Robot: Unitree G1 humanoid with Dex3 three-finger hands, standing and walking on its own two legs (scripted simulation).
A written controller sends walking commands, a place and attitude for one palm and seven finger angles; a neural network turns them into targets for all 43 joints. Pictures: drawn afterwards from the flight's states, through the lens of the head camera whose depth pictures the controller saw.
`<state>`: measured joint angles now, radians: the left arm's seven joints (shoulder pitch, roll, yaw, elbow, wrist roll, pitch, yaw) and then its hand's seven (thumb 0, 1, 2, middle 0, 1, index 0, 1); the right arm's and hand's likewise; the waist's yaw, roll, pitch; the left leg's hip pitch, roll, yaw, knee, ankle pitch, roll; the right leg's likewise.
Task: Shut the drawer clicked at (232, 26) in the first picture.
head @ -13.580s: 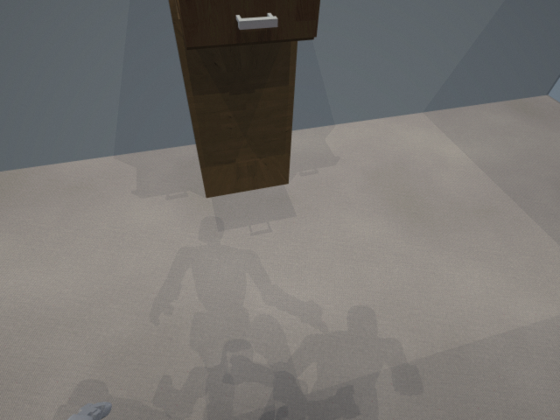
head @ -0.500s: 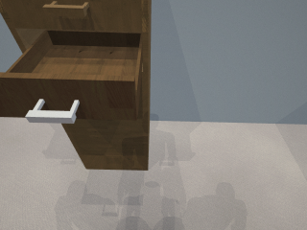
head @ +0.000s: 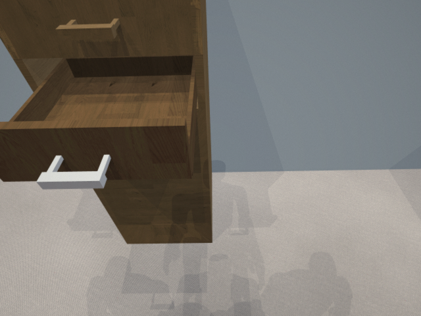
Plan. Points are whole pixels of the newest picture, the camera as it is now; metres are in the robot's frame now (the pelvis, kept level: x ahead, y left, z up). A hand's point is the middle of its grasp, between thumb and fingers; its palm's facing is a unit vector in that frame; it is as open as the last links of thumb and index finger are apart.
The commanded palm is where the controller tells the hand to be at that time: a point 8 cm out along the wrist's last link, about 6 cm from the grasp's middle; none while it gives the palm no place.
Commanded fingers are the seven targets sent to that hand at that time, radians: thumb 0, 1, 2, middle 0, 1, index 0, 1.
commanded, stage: raise the hand and make a fist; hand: left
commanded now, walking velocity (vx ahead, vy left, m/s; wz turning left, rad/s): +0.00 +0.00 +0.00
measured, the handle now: (77, 170) +0.32 +0.25 +0.14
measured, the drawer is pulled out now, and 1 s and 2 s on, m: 0.25 0.25 0.25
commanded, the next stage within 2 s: bring the fist close to the handle in 1.96 s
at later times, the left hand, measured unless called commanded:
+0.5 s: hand out of the picture +0.12 +0.18 -0.01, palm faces +0.10 -1.00 -0.01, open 5.8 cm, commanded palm +0.10 +0.24 +0.02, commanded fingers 0.00 0.90 0.90 -0.66 -0.80 -0.66 -0.80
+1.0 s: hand (66, 269) +0.17 +0.22 +0.11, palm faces +0.14 -0.98 -0.13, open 3.5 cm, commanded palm +0.11 +0.25 +0.13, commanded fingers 0.00 0.90 0.90 -1.16 -1.34 -1.16 -1.34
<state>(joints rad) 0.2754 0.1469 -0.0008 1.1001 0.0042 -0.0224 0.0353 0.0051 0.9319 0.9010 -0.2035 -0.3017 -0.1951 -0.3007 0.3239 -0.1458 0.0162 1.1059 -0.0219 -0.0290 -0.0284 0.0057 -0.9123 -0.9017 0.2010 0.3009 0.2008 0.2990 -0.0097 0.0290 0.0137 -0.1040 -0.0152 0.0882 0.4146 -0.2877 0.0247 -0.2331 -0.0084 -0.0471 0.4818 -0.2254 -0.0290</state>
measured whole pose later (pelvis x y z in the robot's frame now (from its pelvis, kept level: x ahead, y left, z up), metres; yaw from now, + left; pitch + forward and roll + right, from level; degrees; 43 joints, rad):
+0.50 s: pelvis -0.01 -0.02 -0.04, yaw +2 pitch +5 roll +1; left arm 0.67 0.21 0.15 -0.08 -0.26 -0.34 -0.29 0.01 0.91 0.90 -0.48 -0.60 -0.47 -0.60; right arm 0.12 -0.28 -0.07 0.44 0.02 -0.22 -0.02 0.01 -0.91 -0.90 0.20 0.30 0.20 0.30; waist 0.04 -0.05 -0.09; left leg -0.46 0.02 0.04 0.83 -0.46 0.00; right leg -0.55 -0.01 -0.10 0.84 -0.38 -0.06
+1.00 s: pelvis +0.00 +0.00 -0.02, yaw +2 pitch +1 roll -1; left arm 0.57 0.29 0.30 -0.42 -0.33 -0.06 -0.21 0.02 0.90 0.90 -0.97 -1.14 -0.96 -1.13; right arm 0.33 -0.23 0.04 0.61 0.06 -0.30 -0.06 0.02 -0.90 -0.90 0.20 0.30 0.20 0.30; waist 0.02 0.04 -0.07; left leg -0.29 0.02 0.04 0.68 -0.41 0.02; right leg -0.36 0.01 -0.09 0.65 -0.30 -0.04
